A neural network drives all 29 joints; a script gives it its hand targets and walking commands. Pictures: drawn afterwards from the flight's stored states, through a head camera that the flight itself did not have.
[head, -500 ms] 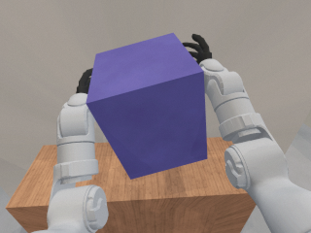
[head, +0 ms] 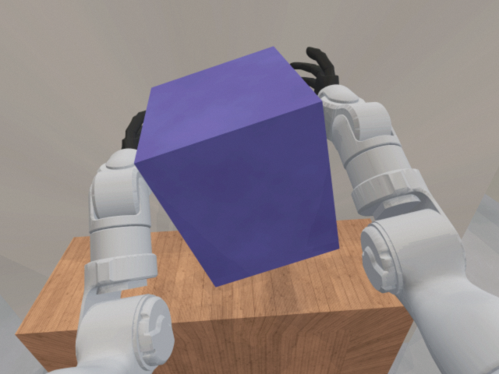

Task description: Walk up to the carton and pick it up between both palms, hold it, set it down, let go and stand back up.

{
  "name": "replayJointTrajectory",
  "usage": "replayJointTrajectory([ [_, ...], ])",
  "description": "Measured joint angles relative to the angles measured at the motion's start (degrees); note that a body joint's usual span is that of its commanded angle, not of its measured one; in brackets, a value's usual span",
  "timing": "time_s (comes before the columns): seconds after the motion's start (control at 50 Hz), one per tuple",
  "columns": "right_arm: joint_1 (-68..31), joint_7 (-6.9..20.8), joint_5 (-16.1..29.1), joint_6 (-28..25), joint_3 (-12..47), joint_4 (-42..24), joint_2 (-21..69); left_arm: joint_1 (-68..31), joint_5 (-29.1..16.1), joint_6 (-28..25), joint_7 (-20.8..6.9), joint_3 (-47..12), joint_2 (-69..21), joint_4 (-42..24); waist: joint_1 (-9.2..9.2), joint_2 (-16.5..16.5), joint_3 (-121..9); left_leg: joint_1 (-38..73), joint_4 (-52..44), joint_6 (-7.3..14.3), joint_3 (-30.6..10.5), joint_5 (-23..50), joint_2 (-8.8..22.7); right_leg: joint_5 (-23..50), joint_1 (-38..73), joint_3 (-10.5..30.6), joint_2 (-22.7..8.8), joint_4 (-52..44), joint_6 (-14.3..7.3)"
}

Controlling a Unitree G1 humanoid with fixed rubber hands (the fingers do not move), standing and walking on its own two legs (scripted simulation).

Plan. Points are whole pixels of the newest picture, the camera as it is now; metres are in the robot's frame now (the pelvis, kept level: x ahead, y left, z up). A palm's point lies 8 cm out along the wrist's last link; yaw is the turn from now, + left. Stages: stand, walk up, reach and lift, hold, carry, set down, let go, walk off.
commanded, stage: hold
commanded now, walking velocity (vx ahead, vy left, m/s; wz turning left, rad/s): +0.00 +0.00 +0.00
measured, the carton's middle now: (244, 167) +0.35 -0.03 +0.24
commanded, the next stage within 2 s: none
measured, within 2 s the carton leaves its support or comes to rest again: neither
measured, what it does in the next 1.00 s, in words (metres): stands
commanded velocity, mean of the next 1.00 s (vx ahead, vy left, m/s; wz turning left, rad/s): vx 0.00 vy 0.00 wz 0.00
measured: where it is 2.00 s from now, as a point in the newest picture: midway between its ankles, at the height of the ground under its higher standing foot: outside the picture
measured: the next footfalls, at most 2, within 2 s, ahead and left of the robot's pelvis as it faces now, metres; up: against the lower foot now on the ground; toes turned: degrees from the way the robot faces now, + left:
none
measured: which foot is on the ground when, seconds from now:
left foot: down 0.00-1.00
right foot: down 0.00-1.00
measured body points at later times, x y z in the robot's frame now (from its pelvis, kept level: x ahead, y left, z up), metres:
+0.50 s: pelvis +0.01 +0.00 +0.00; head -0.07 -0.01 +0.44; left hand +0.38 +0.14 +0.27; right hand +0.39 -0.15 +0.32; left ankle +0.01 +0.15 -0.75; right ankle +0.04 -0.12 -0.75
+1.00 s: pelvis +0.01 +0.00 +0.00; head -0.08 -0.01 +0.44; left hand +0.38 +0.13 +0.26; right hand +0.40 -0.15 +0.34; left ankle +0.01 +0.15 -0.75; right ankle +0.04 -0.12 -0.75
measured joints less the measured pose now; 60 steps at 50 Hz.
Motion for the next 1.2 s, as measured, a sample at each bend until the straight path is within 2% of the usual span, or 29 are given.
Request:
replayJointTrajectory([
  [0.2, 0.11, 0.12, 0.0, -0.83, -0.06, 0.55, 0.06, -0.32, 0.0, -0.55, 0.16, 0.33, 0.0, 0.58, 0.0, -1.02, -0.12, 0.0, 0.0, 0.01, 0.0, -0.71, 0.04, -0.69, 0.0, -0.01, 0.04, 0.0, -0.02],
  [0.42, 5.46, -1.35, 0.89, 0.98, 0.71, -7.69, -0.03, -0.33, 0.0, 1.28, 0.14, 0.18, 0.07, -2.16, 0.0, -0.88, -0.38, 0.0, 0.0, 0.01, 0.0, -0.8, 0.04, -0.8, 0.01, 0.0, 0.04, 0.0, -0.02],
  [0.5, 5.56, -1.55, 0.92, 1.53, 0.71, -8.59, -0.07, -0.33, 0.0, 1.63, 0.06, 0.15, 0.07, -2.76, 0.0, -0.27, -0.38, 0.0, 0.0, 0.01, 0.0, -0.49, 0.04, -0.49, 0.01, 0.01, 0.04, 0.0, -0.02],
  [0.62, 4.15, -1.49, 0.92, 2.23, 0.71, -7.39, -0.18, -0.33, 0.0, 1.8, -0.25, 0.29, 0.07, -2.55, 0.01, 0.62, -0.38, 0.0, 0.0, 0.01, 0.0, 0.01, 0.08, -0.02, 0.0, 0.02, 0.1, 0.0, -0.07],
  [0.88, -1.94, -0.8, 0.92, 0.45, -0.3, 2.58, -0.21, -1.91, 0.0, -0.47, -0.81, 1.93, 0.07, 2.74, 0.0, -0.29, -0.53, 0.04, 0.0, 0.03, -0.01, -0.03, 0.36, 0.06, 0.0, 0.01, 0.4, 0.0, -0.34],
  [1.1, -0.33, -0.79, 0.92, -0.22, -0.22, 1.21, -0.09, -1.91, 0.0, -0.98, -0.35, 1.94, 0.08, 2.82, 0.0, -1.12, -1.23, 0.02, 0.0, -0.05, 0.0, -0.98, 0.39, -0.94, 0.01, 0.01, 0.43, 0.0, -0.37],
  [1.2, 2.42, -1.33, 1.16, 0.78, 1.05, -2.95, -0.4, -1.92, 0.01, -0.17, -0.32, 1.79, 0.15, 1.73, 0.0, -1.15, -1.23, 0.02, 0.0, -0.08, 0.0, -1.18, 0.39, -1.13, 0.01, 0.01, 0.43, 0.0, -0.37],
])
